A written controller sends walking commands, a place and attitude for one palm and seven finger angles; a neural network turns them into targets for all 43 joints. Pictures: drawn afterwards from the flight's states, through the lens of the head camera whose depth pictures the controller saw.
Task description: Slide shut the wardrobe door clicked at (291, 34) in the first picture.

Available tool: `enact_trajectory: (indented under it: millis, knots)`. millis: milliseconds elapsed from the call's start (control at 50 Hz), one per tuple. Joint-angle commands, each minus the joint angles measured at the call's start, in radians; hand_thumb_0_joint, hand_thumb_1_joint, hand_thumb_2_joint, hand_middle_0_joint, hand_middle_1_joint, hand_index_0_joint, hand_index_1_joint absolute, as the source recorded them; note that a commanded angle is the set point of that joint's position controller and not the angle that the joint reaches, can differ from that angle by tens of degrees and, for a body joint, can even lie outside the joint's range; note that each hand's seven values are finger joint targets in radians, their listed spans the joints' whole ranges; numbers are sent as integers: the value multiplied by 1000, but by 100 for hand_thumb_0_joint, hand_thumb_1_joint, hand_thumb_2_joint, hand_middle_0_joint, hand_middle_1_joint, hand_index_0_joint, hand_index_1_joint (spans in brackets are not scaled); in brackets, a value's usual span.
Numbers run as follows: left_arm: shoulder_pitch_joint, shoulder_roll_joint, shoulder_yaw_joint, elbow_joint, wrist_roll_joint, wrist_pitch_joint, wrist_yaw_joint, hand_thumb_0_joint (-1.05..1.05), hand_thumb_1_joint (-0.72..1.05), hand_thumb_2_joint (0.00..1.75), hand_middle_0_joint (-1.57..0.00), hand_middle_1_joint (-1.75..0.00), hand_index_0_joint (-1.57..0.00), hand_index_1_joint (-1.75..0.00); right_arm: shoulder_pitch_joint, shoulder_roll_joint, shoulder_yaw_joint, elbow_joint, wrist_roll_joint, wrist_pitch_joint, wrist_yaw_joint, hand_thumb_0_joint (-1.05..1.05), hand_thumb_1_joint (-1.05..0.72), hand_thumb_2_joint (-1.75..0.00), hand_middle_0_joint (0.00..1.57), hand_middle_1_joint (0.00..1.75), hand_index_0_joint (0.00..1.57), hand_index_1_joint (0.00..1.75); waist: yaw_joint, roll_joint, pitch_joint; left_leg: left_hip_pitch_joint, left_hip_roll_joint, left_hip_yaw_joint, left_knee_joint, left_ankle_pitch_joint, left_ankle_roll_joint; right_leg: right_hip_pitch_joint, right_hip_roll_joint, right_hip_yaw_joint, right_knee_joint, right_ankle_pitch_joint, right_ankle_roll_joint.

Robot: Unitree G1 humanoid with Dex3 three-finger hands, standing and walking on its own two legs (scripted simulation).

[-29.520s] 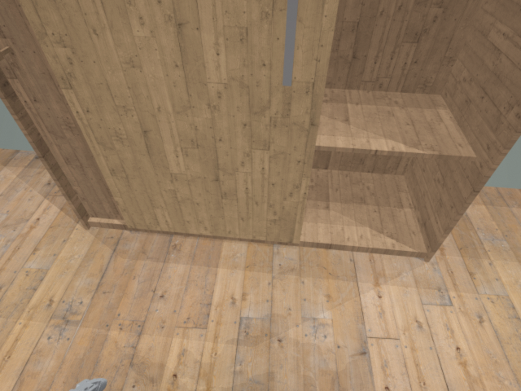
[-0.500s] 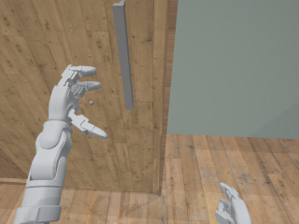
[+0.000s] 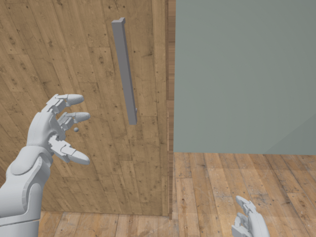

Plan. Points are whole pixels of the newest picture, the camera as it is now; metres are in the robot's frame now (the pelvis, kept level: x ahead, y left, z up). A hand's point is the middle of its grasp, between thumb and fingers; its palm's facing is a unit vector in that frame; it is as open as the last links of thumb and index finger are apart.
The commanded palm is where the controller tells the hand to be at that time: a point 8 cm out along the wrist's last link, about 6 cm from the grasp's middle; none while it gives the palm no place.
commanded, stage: draw the hand back to the body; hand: left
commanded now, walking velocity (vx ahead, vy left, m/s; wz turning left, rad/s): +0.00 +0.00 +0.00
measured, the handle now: (128, 77) +0.47 +0.14 +0.23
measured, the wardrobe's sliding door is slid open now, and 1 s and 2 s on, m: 0.00 0.00 0.00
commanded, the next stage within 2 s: step back with the hand held close in 1.28 s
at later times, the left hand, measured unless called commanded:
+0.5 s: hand (53, 158) +0.21 +0.25 +0.17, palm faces +0.38 -0.89 -0.26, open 12.8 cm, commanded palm +0.17 +0.29 +0.19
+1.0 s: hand (25, 174) +0.18 +0.29 +0.16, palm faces +0.47 -0.82 -0.34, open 8.0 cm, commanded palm +0.14 +0.33 +0.18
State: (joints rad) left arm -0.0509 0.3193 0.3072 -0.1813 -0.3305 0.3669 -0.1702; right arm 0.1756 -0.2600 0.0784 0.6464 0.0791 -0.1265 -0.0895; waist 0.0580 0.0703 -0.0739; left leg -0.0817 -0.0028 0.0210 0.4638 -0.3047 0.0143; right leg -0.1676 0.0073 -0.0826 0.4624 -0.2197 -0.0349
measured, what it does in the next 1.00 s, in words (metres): stands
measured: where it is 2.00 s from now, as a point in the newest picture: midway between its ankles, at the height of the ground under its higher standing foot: outside the picture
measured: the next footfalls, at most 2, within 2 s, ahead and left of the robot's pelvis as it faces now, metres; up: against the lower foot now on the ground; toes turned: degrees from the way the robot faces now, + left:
none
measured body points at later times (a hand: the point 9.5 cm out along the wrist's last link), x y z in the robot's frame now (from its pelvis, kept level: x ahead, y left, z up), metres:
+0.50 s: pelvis -0.01 +0.01 +0.00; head -0.04 -0.01 +0.45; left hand +0.19 +0.29 +0.19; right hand +0.17 -0.20 -0.08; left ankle -0.03 +0.11 -0.74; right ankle +0.03 -0.09 -0.74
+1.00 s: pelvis +0.00 +0.03 +0.00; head -0.04 +0.02 +0.45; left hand +0.15 +0.33 +0.18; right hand +0.20 -0.19 -0.07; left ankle -0.03 +0.11 -0.74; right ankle +0.03 -0.09 -0.74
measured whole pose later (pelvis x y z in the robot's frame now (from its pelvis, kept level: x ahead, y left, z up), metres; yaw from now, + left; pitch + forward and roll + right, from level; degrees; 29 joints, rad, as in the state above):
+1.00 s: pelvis +0.00 +0.03 +0.00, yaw +0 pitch -6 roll -1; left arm 0.45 0.34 0.31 -0.39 -0.08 -0.07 0.10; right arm 0.20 -0.24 0.02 0.65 0.00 -0.16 -0.07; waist 0.10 0.05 0.01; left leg -0.04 -0.03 0.03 0.43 -0.29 0.05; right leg -0.11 -0.01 -0.07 0.40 -0.19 0.00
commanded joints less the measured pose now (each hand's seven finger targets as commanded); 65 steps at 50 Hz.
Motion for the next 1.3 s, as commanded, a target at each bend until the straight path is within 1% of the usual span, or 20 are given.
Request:
enact_trajectory:
  millis: [0, 60, 140, 180, 200, 220, 240, 260, 340, 460, 480, 520, 620, 680, 760, 880, 980, 1060, 1120, 1280]
  knots:
    - [-252, 168, 60, -177, 7, -58, -11, 0, -55, 20, -25, -115, -25, -115, -197, -97, -38, -183, 3, -62, -10, 0, -90, -90, 20, 30, 20, 30, -4, -44, -21, -85, -4, -32, -56, 176, 20, 37, -18, 56, -86, 102, 26]
    - [-286, 193, 52, -251, 23, -61, -19, 0, -55, 20, -25, -115, -25, -115, -200, -95, -36, -194, 3, -72, -17, 0, -90, -90, 20, 30, 20, 30, -6, 30, -26, -65, -6, -40, -57, 145, 20, 31, -19, 60, -94, 50, 21]
    - [-315, 217, 63, -321, 18, -109, -28, 0, -44, 25, -25, -109, -25, -109, -196, -91, -32, -202, -2, -99, -30, 0, -90, -90, 20, 30, 20, 30, -12, 24, -92, -37, -5, -49, -54, 143, 23, 58, -18, 59, -90, 38, 24]
    - [-257, 234, 99, -299, 5, -132, -28, 0, -37, 29, -24, -104, -24, -104, -187, -92, -31, -191, -5, -109, -32, 0, -90, -90, 20, 30, 20, 30, -6, -27, -80, -50, -1, -55, -57, 138, 22, 65, -15, 55, -95, 33, 26]
    - [-242, 305, 102, -400, 152, -254, 123, 0, -33, 31, -24, -102, -24, -102, -179, -82, -54, -189, -57, -125, -11, 0, -90, -90, 20, 30, 20, 30, 15, -28, 20, -119, -11, -48, -58, 139, 21, 39, -28, 86, -137, 20, 29]
    - [-103, 215, 66, -273, 160, -291, 175, 0, -30, 32, -24, -100, -24, -100, -165, -79, -53, -158, -67, -126, 0, 0, -90, -90, 20, 30, 20, 30, 1, -93, 64, -140, -4, -46, -61, 119, 18, 25, -37, 76, -134, -1, 27]
    - [-20, 174, 46, -239, 164, -309, 191, 0, -26, 34, -24, -98, -24, -98, -157, -79, -55, -156, -64, -120, 9, 0, -90, -90, 20, 30, 20, 30, 4, -103, 69, -146, 1, -48, -68, 118, 16, 31, -39, 76, -125, 3, 26]
    - [12, 186, 52, -254, 176, -336, 205, 0, -22, 36, -24, -96, -24, -96, -148, -80, -61, -152, -67, -111, 17, 0, -90, -90, 20, 30, 20, 30, 11, -102, 55, -137, 0, -47, -76, 131, 14, 52, -35, 73, -129, 22, 22]
    - [60, 167, 26, -326, 205, -431, 236, 0, -8, 43, -23, -87, -23, -87, -139, -68, -67, -158, -68, -95, 27, 0, -90, -90, 20, 30, 20, 30, 6, 50, -23, -94, 2, -33, -96, 141, 10, 103, -41, 75, -102, 58, 15]
    - [107, 213, 60, -397, 234, -500, 272, 0, 14, 53, -23, -75, -23, -75, -137, -78, -80, -151, -77, -101, 16, 0, -90, -90, 20, 30, 20, 30, 8, -51, -51, -69, 10, -48, -117, 156, 17, 135, -31, 63, -115, 56, 16]
    - [107, 207, 54, -411, 239, -508, 274, 0, 17, 55, -22, -73, -22, -73, -139, -78, -81, -149, -78, -103, 16, 0, -90, -90, 20, 30, 20, 30, 5, -22, -49, -65, 9, -49, -120, 163, 16, 134, -32, 65, -111, 69, 14]
    - [156, 195, 54, -404, 244, -516, 277, 0, 25, 58, -22, -68, -22, -68, -137, -75, -81, -144, -79, -104, 17, 0, -90, -90, 20, 30, 20, 30, 9, -6, -20, -73, 11, -56, -129, 167, 11, 128, -30, 56, -106, 75, 11]
    - [256, 187, 79, -331, 241, -517, 272, 0, 43, 67, -22, -58, -22, -58, -135, -75, -88, -138, -75, -84, 16, 0, -90, -90, 20, 30, 20, 30, 15, -59, 65, -102, 20, -58, -144, 152, 9, 105, -25, 56, -120, 48, 12]
    - [311, 187, 96, -327, 240, -521, 268, 0, 54, 73, -21, -51, -21, -51, -128, -72, -91, -144, -74, -74, 18, 0, -90, -90, 20, 30, 20, 30, 19, -48, 63, -104, 19, -57, -148, 171, 5, 121, -23, 55, -115, 67, 10]
    - [347, 208, 120, -390, 244, -526, 269, 0, 68, 80, -21, -43, -21, -43, -128, -75, -96, -153, -79, -74, 20, 0, -90, -90, 20, 30, 20, 30, 27, 15, 18, -85, 18, -52, -138, 213, 0, 150, -22, 60, -108, 115, 8]
    - [383, 214, 132, -446, 251, -518, 280, 0, 90, 90, -20, -30, -20, -30, -116, -75, -97, -159, -82, -82, 14, 0, -90, -90, 20, 30, 20, 30, 21, 14, 24, -82, 21, -64, -137, 253, -10, 151, -15, 53, -102, 143, 7]
    - [316, 190, 94, -426, 259, -502, 288, 0, 90, 90, -20, -30, -20, -30, -112, -80, -93, -147, -82, -83, 8, 0, -90, -90, 20, 30, 20, 30, 5, 26, 88, -81, 24, -72, -145, 228, -13, 104, -13, 48, -109, 111, 7]
    - [328, 194, 103, -408, 258, -496, 287, 0, 90, 90, -20, -30, -20, -30, -113, -82, -95, -148, -83, -76, 9, 0, -90, -90, 20, 30, 20, 30, 15, -13, 60, -74, 25, -75, -144, 234, -14, 121, -13, 47, -103, 110, 6]
    - [337, 194, 108, -424, 257, -496, 286, 0, 90, 90, -20, -30, -20, -30, -115, -78, -91, -152, -86, -72, 12, 0, -90, -90, 20, 30, 20, 30, 20, 18, 32, -70, 22, -73, -136, 266, -18, 141, -17, 50, -93, 138, 4]
    - [373, 205, 128, -428, 252, -488, 279, 0, 90, 90, -20, -30, -20, -30, -119, -74, -90, -160, -90, -61, 15, 0, -90, -90, 20, 30, 20, 30, 25, 5, 28, -82, 23, -67, -127, 315, -23, 168, -16, 51, -91, 187, 4]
